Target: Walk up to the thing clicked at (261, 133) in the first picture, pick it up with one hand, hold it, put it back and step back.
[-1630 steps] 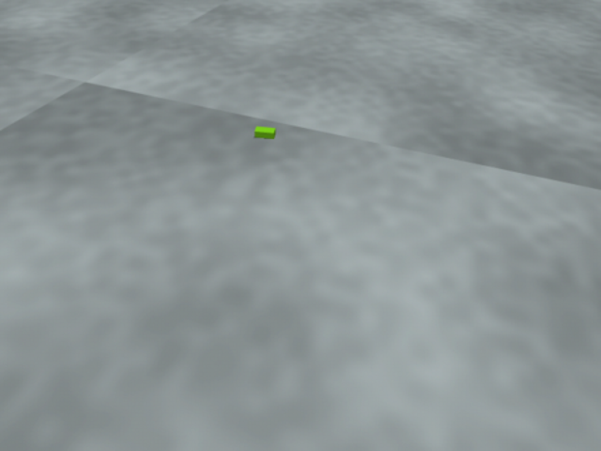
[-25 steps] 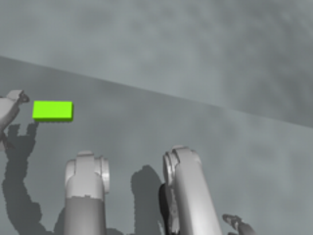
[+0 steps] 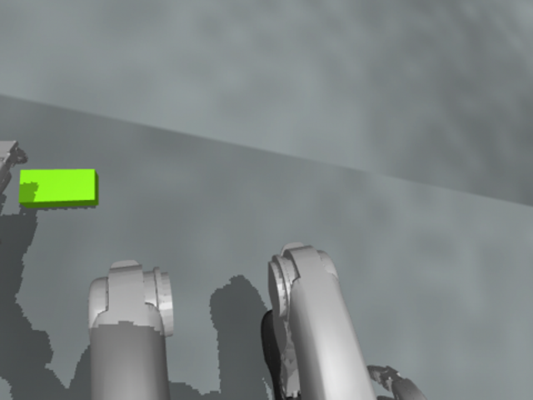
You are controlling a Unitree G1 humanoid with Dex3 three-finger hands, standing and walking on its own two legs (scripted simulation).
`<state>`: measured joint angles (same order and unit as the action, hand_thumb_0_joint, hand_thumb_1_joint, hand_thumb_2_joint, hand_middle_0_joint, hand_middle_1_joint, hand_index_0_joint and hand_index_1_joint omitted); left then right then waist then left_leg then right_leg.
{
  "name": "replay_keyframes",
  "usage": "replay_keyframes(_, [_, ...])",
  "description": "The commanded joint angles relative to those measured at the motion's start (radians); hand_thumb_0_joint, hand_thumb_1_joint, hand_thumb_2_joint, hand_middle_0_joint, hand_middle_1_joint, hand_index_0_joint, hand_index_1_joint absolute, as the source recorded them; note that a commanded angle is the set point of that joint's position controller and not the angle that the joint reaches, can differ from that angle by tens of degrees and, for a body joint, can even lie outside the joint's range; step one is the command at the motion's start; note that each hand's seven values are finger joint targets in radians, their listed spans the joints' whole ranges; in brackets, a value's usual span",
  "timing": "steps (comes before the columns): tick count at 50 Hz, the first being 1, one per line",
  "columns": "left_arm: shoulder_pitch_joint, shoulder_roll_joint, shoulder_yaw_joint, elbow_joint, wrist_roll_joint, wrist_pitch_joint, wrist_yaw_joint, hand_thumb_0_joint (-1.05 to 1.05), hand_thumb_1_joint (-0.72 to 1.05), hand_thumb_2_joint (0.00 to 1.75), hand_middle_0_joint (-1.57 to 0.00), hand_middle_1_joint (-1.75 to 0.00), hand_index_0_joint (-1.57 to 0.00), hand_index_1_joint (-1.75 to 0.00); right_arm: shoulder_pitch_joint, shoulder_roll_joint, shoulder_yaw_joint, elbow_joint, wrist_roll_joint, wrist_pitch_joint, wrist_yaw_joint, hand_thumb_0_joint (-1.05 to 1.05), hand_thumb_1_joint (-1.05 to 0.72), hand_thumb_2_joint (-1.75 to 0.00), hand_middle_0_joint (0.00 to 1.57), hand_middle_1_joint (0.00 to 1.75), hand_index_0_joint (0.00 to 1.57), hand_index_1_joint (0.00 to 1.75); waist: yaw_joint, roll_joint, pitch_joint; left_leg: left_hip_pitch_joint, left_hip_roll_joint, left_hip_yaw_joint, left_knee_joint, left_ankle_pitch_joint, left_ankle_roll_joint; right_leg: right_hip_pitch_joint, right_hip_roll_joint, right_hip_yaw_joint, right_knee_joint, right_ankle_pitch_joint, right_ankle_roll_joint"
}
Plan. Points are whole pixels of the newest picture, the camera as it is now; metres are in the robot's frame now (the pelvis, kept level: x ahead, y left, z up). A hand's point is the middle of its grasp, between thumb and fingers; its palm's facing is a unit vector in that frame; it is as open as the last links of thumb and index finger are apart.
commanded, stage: rise first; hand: left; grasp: from above
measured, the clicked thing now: (61, 188) +0.48 +0.29 -0.31
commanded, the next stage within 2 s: approach in 1.60 s
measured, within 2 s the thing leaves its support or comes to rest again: neither
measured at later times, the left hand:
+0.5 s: hand (0, 196) +0.43 +0.33 -0.18, palm faces -0.45 -0.09 -0.89, open 13.5 cm
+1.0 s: hand (0, 189) +0.44 +0.34 -0.19, palm faces -0.44 -0.07 -0.90, open 13.7 cm
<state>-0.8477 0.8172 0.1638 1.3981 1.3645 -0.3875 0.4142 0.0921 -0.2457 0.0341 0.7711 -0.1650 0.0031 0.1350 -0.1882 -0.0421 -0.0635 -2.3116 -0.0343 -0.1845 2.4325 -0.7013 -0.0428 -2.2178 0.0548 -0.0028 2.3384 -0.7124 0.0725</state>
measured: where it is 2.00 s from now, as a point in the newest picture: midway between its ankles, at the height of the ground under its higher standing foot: (216, 397)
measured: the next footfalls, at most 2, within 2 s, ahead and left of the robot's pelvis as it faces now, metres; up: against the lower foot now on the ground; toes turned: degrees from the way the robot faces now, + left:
none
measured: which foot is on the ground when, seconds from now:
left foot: down 0.00-1.00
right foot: down 0.00-1.00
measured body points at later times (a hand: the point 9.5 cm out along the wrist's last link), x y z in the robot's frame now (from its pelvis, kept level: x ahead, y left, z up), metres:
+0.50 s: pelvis +0.00 +0.00 +0.00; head +0.24 +0.08 +0.37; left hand +0.45 +0.34 -0.13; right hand +0.07 -0.28 -0.11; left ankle +0.07 +0.13 -0.29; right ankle +0.10 -0.15 -0.29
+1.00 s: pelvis +0.00 +0.00 -0.01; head +0.24 +0.10 +0.36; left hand +0.46 +0.34 -0.14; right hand +0.06 -0.27 -0.10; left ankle +0.07 +0.13 -0.29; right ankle +0.10 -0.15 -0.29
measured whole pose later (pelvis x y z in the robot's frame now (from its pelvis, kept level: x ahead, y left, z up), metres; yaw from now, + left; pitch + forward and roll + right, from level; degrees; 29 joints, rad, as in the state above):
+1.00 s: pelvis +0.00 +0.00 -0.01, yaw -2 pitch +32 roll -11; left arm -0.94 0.90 0.16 1.50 1.37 -0.34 0.44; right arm 0.10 -0.26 0.10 0.75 -0.19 -0.02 0.14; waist -0.25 -0.05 -0.01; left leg -2.35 -0.03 -0.21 2.48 -0.70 -0.04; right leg -2.24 0.06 -0.03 2.36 -0.70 0.07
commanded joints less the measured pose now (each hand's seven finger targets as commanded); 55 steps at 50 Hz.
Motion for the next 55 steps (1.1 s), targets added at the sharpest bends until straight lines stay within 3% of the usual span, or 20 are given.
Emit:
replay_keyframes(1, [-0.29, 0.271, 0.039, -0.113, -0.022, 0.005, 0.056, 0.0, -0.37, 0.87, -0.22, -0.83, -0.21, -0.83, 0.177, -0.262, -0.079, -0.015, -0.013, -0.008, -0.01, 0.0, -0.9, -0.9, 0.2, 0.3, 0.2, 0.3, 0.0, 0.338, -0.636, 0.568, 0.009, 0.133, -0.275, 0.177, 0.067, 0.214, 0.001, -0.155, -0.21, 0.201, -0.093])
replay_keyframes(4, [-0.282, 0.299, 0.06, -0.107, -0.023, 0.016, 0.067, 0.0, -0.37, 0.87, -0.21, -0.84, -0.21, -0.84, 0.184, -0.265, -0.076, -0.016, -0.015, -0.008, -0.01, 0.0, -0.9, -0.9, 0.2, 0.3, 0.2, 0.3, 0.002, 0.321, -0.654, 0.558, 0.009, 0.138, -0.255, 0.199, 0.071, 0.247, 0.0, -0.149, -0.207, 0.227, -0.09])
replay_keyframes(5, [-0.299, 0.294, 0.058, -0.114, -0.034, 0.018, 0.071, 0.0, -0.45, 0.95, -0.18, -0.82, -0.14, -0.86, 0.181, -0.266, -0.077, -0.014, -0.014, -0.01, -0.011, 0.0, -0.9, -0.9, 0.2, 0.3, 0.2, 0.3, -0.002, 0.322, -0.654, 0.551, 0.009, 0.138, -0.257, 0.187, 0.07, 0.235, 0.001, -0.15, -0.203, 0.217, -0.091])
replay_keyframes(7, [-0.302, 0.272, 0.034, -0.091, -0.032, 0.027, 0.071, 0.0, -0.41, 0.91, -0.19, -0.87, -0.18, -0.87, 0.18, -0.266, -0.075, -0.016, -0.015, -0.013, -0.01, 0.0, -0.9, -0.9, 0.2, 0.3, 0.2, 0.3, -0.014, 0.33, -0.636, 0.55, 0.01, 0.134, -0.264, 0.167, 0.069, 0.213, 0.002, -0.156, -0.204, 0.201, -0.093])
replay_keyframes(13, [-0.292, 0.301, 0.051, -0.099, -0.041, 0.044, 0.071, 0.0, -0.42, 0.91, -0.19, -0.88, -0.18, -0.88, 0.19, -0.271, -0.068, -0.015, -0.015, -0.019, -0.01, 0.0, -0.91, -0.9, 0.2, 0.3, 0.2, 0.3, -0.007, 0.342, -0.649, 0.546, 0.01, 0.141, -0.244, 0.204, 0.07, 0.256, 0.0, -0.15, -0.204, 0.244, -0.09])
replay_keyframes(16, [-0.282, 0.28, 0.033, -0.086, -0.044, 0.05, 0.058, 0.0, -0.43, 0.93, -0.18, -0.87, -0.17, -0.88, 0.2, -0.27, -0.061, -0.011, -0.016, -0.02, -0.004, 0.0, -0.91, -0.9, 0.2, 0.3, 0.2, 0.3, -0.023, 0.343, -0.643, 0.568, 0.012, 0.132, -0.244, 0.234, 0.068, 0.256, 0.002, -0.157, -0.197, 0.267, -0.09])
replay_keyframes(19, [-0.286, 0.311, 0.061, -0.098, -0.057, 0.049, 0.053, 0.0, -0.43, 0.93, -0.18, -0.87, -0.17, -0.88, 0.202, -0.278, -0.061, -0.018, -0.014, -0.015, -0.003, 0.0, -0.9, -0.9, 0.2, 0.3, 0.2, 0.3, -0.013, 0.337, -0.659, 0.562, 0.011, 0.13, -0.246, 0.233, 0.067, 0.268, 0.002, -0.161, -0.197, 0.265, -0.092])
replay_keyframes(20, [-0.285, 0.308, 0.048, -0.087, -0.052, 0.049, 0.05, 0.0, -0.45, 0.94, -0.18, -0.87, -0.17, -0.88, 0.193, -0.273, -0.058, -0.02, -0.013, -0.014, -0.003, 0.0, -0.91, -0.9, 0.2, 0.3, 0.2, 0.3, -0.014, 0.337, -0.65, 0.551, 0.011, 0.133, -0.242, 0.221, 0.069, 0.267, 0.004, -0.156, -0.205, 0.261, -0.095])
replay_keyframes(21, [-0.304, 0.32, 0.061, -0.104, -0.06, 0.042, 0.052, 0.0, -0.43, 0.93, -0.19, -0.86, -0.17, -0.87, 0.195, -0.281, -0.06, -0.02, -0.015, -0.012, -0.002, 0.0, -0.91, -0.9, 0.2, 0.3, 0.2, 0.3, -0.021, 0.339, -0.648, 0.54, 0.012, 0.132, -0.24, 0.213, 0.068, 0.266, 0.003, -0.16, -0.199, 0.253, -0.092])
replay_keyframes(24, [-0.295, 0.311, 0.04, -0.078, -0.05, 0.036, 0.048, 0.0, -0.44, 0.93, -0.18, -0.87, -0.17, -0.89, 0.194, -0.275, -0.049, -0.02, -0.018, -0.011, -0.001, 0.0, -0.91, -0.9, 0.2, 0.3, 0.2, 0.3, -0.026, 0.32, -0.629, 0.508, 0.009, 0.135, -0.226, 0.199, 0.072, 0.284, 0.007, -0.153, -0.21, 0.252, -0.094])
replay_keyframes(28, [-0.297, 0.317, 0.044, -0.078, -0.05, 0.031, 0.048, 0.0, -0.46, 0.95, -0.18, -0.87, -0.16, -0.88, 0.195, -0.281, -0.047, -0.017, -0.019, -0.012, -0.001, 0.0, -0.91, -0.9, 0.2, 0.3, 0.2, 0.3, -0.03, 0.338, -0.633, 0.548, 0.012, 0.129, -0.222, 0.229, 0.068, 0.27, 0.006, -0.158, -0.2, 0.273, -0.092])
replay_keyframes(38, [-0.349, 0.331, 0.037, -0.053, -0.027, 0.023, 0.074, 0.0, -0.46, 0.96, -0.17, -0.88, -0.15, -0.9, 0.19, -0.293, -0.032, -0.019, -0.024, -0.008, -0.002, 0.0, -0.9, -0.9, 0.2, 0.3, 0.2, 0.3, -0.044, 0.374, -0.607, 0.541, 0.013, 0.12, -0.241, 0.189, 0.061, 0.226, 0.009, -0.178, -0.186, 0.233, -0.093])
replay_keyframes(40, [-0.363, 0.314, 0.011, -0.039, -0.022, 0.027, 0.073, 0.0, -0.48, 0.97, -0.16, -0.89, -0.14, -0.91, 0.183, -0.292, -0.031, -0.021, -0.023, -0.012, -0.003, 0.0, -0.91, -0.9, 0.2, 0.3, 0.2, 0.3, -0.062, 0.374, -0.589, 0.54, 0.017, 0.117, -0.231, 0.178, 0.061, 0.211, 0.01, -0.178, -0.189, 0.228, -0.094])
replay_keyframes(44, [-0.371, 0.346, 0.032, -0.033, -0.021, 0.043, 0.077, 0.0, -0.47, 0.96, -0.16, -0.9, -0.15, -0.91, 0.191, -0.297, -0.025, -0.022, -0.025, -0.019, -0.001, 0.0, -0.91, -0.9, 0.2, 0.3, 0.2, 0.3, -0.055, 0.377, -0.584, 0.54, 0.016, 0.116, -0.233, 0.184, 0.061, 0.211, 0.006, -0.178, -0.181, 0.234, -0.092])
replay_keyframes(45, [-0.386, 0.346, 0.024, -0.038, -0.022, 0.044, 0.075, 0.0, -0.48, 0.97, -0.16, -0.9, -0.14, -0.92, 0.192, -0.299, -0.024, -0.024, -0.024, -0.021, -0.001, 0.0, -0.91, -0.9, 0.2, 0.3, 0.2, 0.3, -0.067, 0.392, -0.579, 0.542, 0.018, 0.111, -0.234, 0.181, 0.06, 0.204, 0.005, -0.182, -0.178, 0.232, -0.091])
replay_keyframes(51, [-0.371, 0.362, 0.025, -0.051, -0.024, 0.056, 0.058, 0.0, -0.51, 0.99, -0.13, -0.93, -0.12, -0.95, 0.195, -0.305, -0.02, -0.027, -0.019, -0.026, 0.001, 0.0, -0.91, -0.9, 0.2, 0.3, 0.2, 0.3, -0.056, 0.43, -0.612, 0.589, 0.019, 0.101, -0.243, 0.215, 0.052, 0.204, 0.006, -0.184, -0.163, 0.253, -0.095])
replay_keyframes(53, [-0.375, 0.357, 0.014, -0.045, -0.022, 0.058, 0.048, 0.0, -0.53, 1.0, -0.12, -0.95, -0.1, -0.96, 0.197, -0.305, -0.016, -0.032, -0.021, -0.027, 0.005, 0.0, -0.91, -0.9, 0.2, 0.3, 0.2, 0.3, -0.068, 0.434, -0.593, 0.577, 0.019, 0.1, -0.239, 0.217, 0.052, 0.206, 0.006, -0.184, -0.164, 0.254, -0.095])
replay_keyframes(55, [-0.372, 0.386, 0.04, -0.077, -0.031, 0.058, 0.042, 0.0, -0.51, 0.99, -0.13, -0.93, -0.11, -0.95, 0.202, -0.309, -0.017, -0.036, -0.017, -0.025, 0.003, 0.0, -0.91, -0.9, 0.2, 0.3, 0.2, 0.3, -0.057, 0.414, -0.623, 0.571, 0.017, 0.104, -0.232, 0.218, 0.055, 0.234, 0.005, -0.179, -0.172, 0.262, -0.095])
